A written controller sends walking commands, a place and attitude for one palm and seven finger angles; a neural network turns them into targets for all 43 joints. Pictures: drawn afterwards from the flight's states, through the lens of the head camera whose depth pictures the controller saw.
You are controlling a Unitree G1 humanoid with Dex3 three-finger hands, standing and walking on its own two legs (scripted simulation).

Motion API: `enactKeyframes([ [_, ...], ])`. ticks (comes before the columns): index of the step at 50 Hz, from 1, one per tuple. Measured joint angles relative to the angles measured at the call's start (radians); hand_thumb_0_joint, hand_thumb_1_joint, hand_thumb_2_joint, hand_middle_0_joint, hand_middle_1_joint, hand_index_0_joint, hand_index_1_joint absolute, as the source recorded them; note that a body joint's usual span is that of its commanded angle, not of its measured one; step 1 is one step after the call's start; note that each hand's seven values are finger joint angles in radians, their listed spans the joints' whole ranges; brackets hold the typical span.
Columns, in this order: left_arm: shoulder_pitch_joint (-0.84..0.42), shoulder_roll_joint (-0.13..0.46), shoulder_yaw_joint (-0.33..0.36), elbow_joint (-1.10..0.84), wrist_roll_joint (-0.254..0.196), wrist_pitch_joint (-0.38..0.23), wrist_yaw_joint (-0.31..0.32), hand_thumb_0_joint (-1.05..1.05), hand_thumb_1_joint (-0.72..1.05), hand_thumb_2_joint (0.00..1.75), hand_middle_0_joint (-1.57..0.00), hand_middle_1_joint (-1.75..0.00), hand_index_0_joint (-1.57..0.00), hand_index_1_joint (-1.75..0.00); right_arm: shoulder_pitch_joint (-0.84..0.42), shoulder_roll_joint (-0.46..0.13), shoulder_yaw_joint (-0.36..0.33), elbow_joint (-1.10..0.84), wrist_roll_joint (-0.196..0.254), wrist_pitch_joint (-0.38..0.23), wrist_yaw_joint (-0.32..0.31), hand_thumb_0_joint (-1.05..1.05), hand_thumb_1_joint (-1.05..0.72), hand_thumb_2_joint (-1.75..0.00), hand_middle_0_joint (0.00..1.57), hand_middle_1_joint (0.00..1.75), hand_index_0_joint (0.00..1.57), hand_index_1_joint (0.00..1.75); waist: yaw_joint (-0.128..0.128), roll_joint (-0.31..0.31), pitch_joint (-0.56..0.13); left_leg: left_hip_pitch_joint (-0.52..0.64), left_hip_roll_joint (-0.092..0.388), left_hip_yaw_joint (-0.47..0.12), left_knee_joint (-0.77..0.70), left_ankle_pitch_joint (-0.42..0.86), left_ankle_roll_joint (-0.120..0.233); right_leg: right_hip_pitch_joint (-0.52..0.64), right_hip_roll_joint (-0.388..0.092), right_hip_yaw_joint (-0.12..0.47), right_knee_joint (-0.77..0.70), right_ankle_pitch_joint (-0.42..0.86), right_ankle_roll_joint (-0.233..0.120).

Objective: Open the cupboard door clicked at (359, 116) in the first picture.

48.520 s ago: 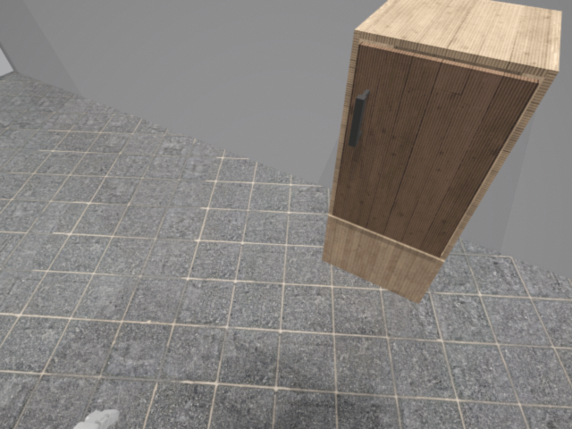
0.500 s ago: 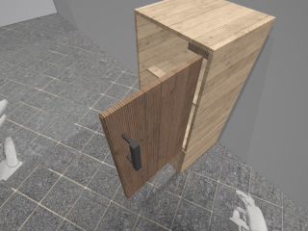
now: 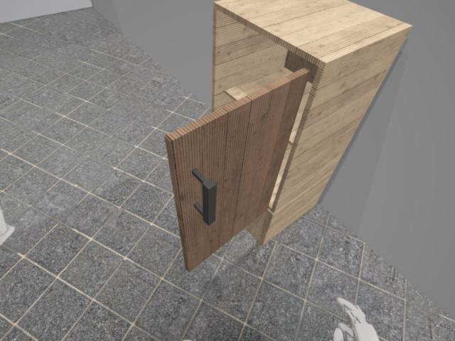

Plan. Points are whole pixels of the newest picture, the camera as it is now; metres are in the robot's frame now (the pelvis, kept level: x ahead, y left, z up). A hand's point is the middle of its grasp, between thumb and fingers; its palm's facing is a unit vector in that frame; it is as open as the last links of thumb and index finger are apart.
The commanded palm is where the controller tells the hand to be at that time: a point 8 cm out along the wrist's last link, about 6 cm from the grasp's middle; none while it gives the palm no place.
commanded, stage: step back with the hand held close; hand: left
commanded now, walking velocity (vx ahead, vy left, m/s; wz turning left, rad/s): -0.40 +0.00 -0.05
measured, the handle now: (203, 197) +0.40 +0.08 -0.01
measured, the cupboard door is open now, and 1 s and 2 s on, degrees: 93 93 93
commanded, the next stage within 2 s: stop stepping back and stand still in 0.36 s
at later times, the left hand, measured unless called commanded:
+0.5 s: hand out of the picture +0.13 +0.27 +0.16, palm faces +0.35 -0.82 -0.46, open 7.4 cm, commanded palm +0.05 +0.30 +0.18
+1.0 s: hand out of the picture +0.01 +0.28 +0.16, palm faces +0.48 -0.80 -0.36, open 7.4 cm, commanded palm -0.06 +0.30 +0.18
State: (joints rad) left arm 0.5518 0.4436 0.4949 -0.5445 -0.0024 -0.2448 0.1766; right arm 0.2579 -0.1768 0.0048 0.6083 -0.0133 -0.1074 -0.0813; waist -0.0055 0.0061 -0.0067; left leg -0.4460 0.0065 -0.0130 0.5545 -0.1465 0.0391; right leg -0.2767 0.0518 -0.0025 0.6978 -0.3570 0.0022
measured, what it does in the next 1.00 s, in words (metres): walks backwards: right foot, then left foot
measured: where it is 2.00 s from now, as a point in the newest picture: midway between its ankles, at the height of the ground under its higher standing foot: outside the picture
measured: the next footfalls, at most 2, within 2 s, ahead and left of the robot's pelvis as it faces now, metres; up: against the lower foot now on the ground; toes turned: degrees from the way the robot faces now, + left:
right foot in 0.04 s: -0.05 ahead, -0.12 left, +0.00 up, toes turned +0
left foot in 0.36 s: +0.03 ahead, +0.07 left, +0.00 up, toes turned -4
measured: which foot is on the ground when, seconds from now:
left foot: down 0.00-0.22, up 0.24-0.34, down 0.36-0.72, up 0.74-0.92, down 0.94-1.00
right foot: up 0.00-0.02, down 0.04-0.38, up 0.40-0.70, down 0.72-1.00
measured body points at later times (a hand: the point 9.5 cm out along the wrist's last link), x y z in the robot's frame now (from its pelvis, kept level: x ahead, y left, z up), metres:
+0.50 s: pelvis -0.11 +0.01 +0.01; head -0.06 +0.04 +0.46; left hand +0.10 +0.31 +0.19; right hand +0.08 -0.24 -0.05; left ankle -0.01 +0.08 -0.73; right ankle -0.14 -0.13 -0.69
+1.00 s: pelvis -0.20 +0.01 -0.01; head -0.23 +0.01 +0.44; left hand -0.03 +0.32 +0.17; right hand -0.09 -0.26 -0.09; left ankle -0.19 +0.14 -0.73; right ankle -0.27 -0.09 -0.73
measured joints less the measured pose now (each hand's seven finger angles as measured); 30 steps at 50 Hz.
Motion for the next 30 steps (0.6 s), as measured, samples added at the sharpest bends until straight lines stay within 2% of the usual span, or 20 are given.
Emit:
enactKeyframes([
  [2,0.012,-0.005,0.010,-0.001,-0.012,-0.003,0.000,0.01,0.88,0.90,-0.22,-0.30,-0.21,-0.30,-0.020,0.006,0.006,0.006,-0.004,-0.011,0.008,0.01,-0.90,-0.90,0.20,0.30,0.20,0.30,0.015,-0.017,-0.013,-0.029,-0.002,0.020,-0.019,0.021,-0.008,0.071,-0.011,0.007,-0.124,-0.004,-0.010],
  [4,-0.009,-0.028,-0.009,0.009,-0.020,-0.004,-0.007,0.01,0.89,0.90,-0.21,-0.30,-0.21,-0.30,-0.073,-0.001,0.010,0.019,-0.008,-0.018,0.012,0.01,-0.90,-0.90,0.20,0.30,0.20,0.30,0.032,-0.010,0.014,-0.050,0.014,0.035,-0.041,0.051,-0.018,0.080,-0.003,0.023,-0.211,-0.043,-0.017],
  [6,-0.040,-0.044,-0.054,0.022,-0.024,0.003,-0.019,0.01,0.89,0.90,-0.21,-0.30,-0.21,-0.30,-0.126,-0.013,0.008,0.030,-0.008,-0.010,0.014,0.01,-0.90,-0.90,0.20,0.30,0.20,0.30,0.034,0.017,0.063,-0.037,0.035,0.029,-0.084,0.094,-0.024,0.064,0.019,0.018,-0.210,0.039,-0.020],
  [9,-0.035,-0.018,-0.096,0.003,-0.035,0.023,-0.043,0.01,0.89,0.90,-0.21,-0.30,-0.21,-0.30,-0.159,-0.015,0.005,0.020,0.008,0.006,0.015,0.01,-0.90,-0.90,0.20,0.30,0.20,0.30,0.026,0.016,0.086,-0.025,0.047,0.031,-0.110,0.130,-0.031,0.062,0.029,0.021,-0.207,0.043,-0.023],
  [12,0.022,0.021,-0.095,-0.027,-0.043,0.021,-0.059,0.01,0.88,0.90,-0.22,-0.30,-0.21,-0.30,-0.150,-0.020,-0.001,0.001,0.019,0.023,0.011,0.01,-0.90,-0.90,0.20,0.30,0.20,0.30,0.003,0.014,0.064,-0.030,0.048,0.014,-0.046,0.064,-0.036,0.069,0.040,0.017,-0.191,0.034,-0.032],
  [15,0.067,0.052,-0.073,-0.039,-0.040,0.014,-0.063,0.01,0.88,0.90,-0.22,-0.30,-0.22,-0.30,-0.112,-0.032,-0.013,-0.002,0.022,0.038,0.003,0.01,-0.90,-0.90,0.20,0.30,0.20,0.30,0.001,-0.004,0.008,-0.022,0.007,-0.004,0.111,-0.094,-0.043,0.074,0.031,0.021,-0.197,0.038,-0.032],
  [17,0.067,0.057,-0.051,-0.032,-0.036,0.010,-0.057,0.01,0.88,0.90,-0.22,-0.30,-0.22,-0.30,-0.093,-0.045,-0.017,0.001,0.015,0.047,-0.007,0.01,-0.90,-0.90,0.20,0.30,0.20,0.30,0.007,-0.014,-0.021,0.027,-0.008,-0.001,0.100,-0.097,-0.045,0.071,0.026,0.025,-0.210,0.050,-0.026],
  [18,0.054,0.055,-0.042,-0.026,-0.036,0.010,-0.052,0.01,0.88,0.90,-0.22,-0.30,-0.22,-0.30,-0.089,-0.053,-0.016,0.000,0.013,0.050,-0.013,0.01,-0.90,-0.90,0.20,0.30,0.20,0.30,0.007,-0.014,-0.025,0.060,-0.011,-0.002,0.040,-0.068,-0.026,0.063,0.026,0.023,-0.208,0.054,-0.020],
  [20,-0.012,0.049,-0.034,0.009,-0.035,0.015,-0.042,0.01,0.88,0.90,-0.22,-0.30,-0.22,-0.30,-0.105,-0.052,-0.019,0.007,0.010,0.051,-0.020,0.01,-0.90,-0.90,0.20,0.30,0.20,0.30,0.014,-0.045,0.006,0.075,-0.037,0.007,-0.026,-0.042,0.012,0.030,0.001,0.028,-0.168,0.059,-0.010],
  [22,-0.063,0.035,-0.038,0.048,-0.038,0.021,-0.034,0.01,0.88,0.90,-0.22,-0.30,-0.21,-0.30,-0.127,-0.047,-0.018,0.003,0.001,0.037,-0.013,0.01,-0.90,-0.90,0.20,0.30,0.20,0.30,0.024,-0.052,0.044,0.081,-0.039,0.018,-0.084,0.017,0.023,-0.028,0.007,0.047,-0.050,-0.039,-0.010],
  [24,-0.077,0.018,-0.055,0.057,-0.037,0.036,-0.033,0.01,0.88,0.90,-0.22,-0.30,-0.21,-0.30,-0.137,-0.040,-0.015,-0.007,-0.009,0.015,0.000,0.01,-0.90,-0.90,0.20,0.30,0.20,0.30,0.023,-0.034,0.068,0.077,-0.024,0.013,-0.130,0.070,0.024,-0.077,0.027,0.054,0.081,-0.108,-0.010],
  [26,-0.055,0.007,-0.076,0.027,-0.038,0.049,-0.033,0.01,0.89,0.90,-0.21,-0.30,-0.21,-0.30,-0.133,-0.025,-0.009,-0.016,-0.006,-0.006,0.012,0.01,-0.90,-0.90,0.20,0.30,0.20,0.30,0.021,-0.023,0.079,0.075,-0.009,0.007,-0.168,0.110,0.024,-0.087,0.029,0.048,0.143,-0.115,-0.005],
  [30,0.054,0.020,-0.087,-0.078,-0.039,0.074,-0.032,0.01,0.89,0.90,-0.22,-0.30,-0.21,-0.30,-0.095,0.026,0.016,-0.021,-0.003,-0.024,0.023,0.01,-0.90,-0.90,0.20,0.30,0.20,0.30,0.016,-0.047,0.052,0.079,0.003,0.012,-0.243,0.168,0.008,-0.026,0.001,0.022,0.115,-0.121,-0.005],
])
